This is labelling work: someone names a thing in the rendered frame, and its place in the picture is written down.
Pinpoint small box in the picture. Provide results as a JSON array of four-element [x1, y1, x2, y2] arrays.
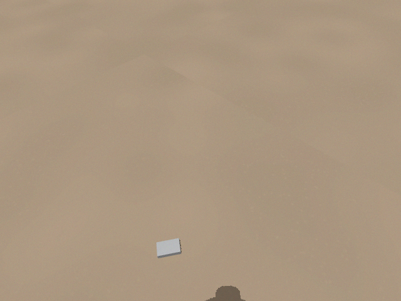
[[157, 238, 181, 258]]

